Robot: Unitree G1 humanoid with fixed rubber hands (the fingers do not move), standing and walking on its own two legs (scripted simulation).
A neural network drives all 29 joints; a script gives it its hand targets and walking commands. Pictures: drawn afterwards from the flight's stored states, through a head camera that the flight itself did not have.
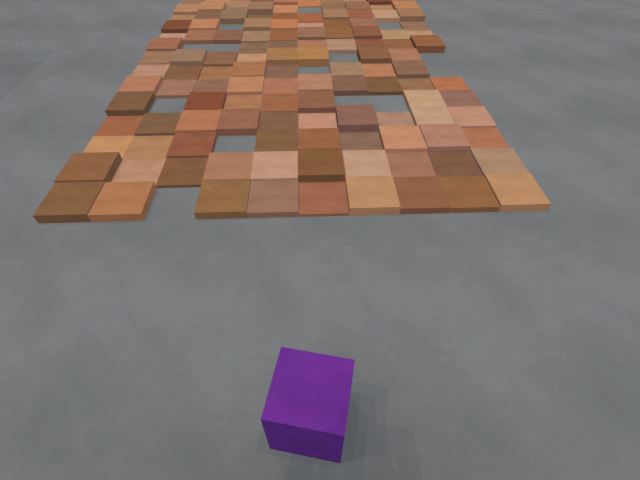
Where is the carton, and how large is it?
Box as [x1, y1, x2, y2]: [261, 347, 354, 462]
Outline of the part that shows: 281,347 261,417 261,421 270,448 339,462 344,436 354,360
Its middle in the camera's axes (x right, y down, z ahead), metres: -0.03 +0.46 +1.10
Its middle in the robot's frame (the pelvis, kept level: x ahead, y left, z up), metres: +0.46 +0.04 -0.65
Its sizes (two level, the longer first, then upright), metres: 0.210 0.200 0.250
